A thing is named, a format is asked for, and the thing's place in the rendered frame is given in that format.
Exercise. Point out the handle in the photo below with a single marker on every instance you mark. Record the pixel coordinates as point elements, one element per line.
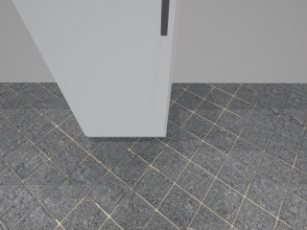
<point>165,4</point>

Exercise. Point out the fridge door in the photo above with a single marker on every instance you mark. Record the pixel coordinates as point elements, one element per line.
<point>109,59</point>

